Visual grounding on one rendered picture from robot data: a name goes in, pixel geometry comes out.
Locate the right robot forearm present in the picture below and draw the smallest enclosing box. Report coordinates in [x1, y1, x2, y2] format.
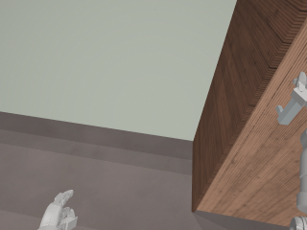
[296, 128, 307, 215]

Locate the right robot hand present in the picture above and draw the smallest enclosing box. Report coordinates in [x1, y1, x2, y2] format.
[291, 71, 307, 107]

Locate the left robot hand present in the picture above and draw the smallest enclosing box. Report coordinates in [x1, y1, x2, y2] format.
[39, 190, 78, 230]

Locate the robot right upper arm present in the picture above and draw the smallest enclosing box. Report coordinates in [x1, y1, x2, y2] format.
[289, 216, 307, 230]

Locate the wardrobe door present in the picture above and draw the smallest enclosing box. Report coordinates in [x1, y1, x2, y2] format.
[197, 17, 307, 227]

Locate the handle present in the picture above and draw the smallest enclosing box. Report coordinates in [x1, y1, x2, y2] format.
[275, 78, 307, 126]

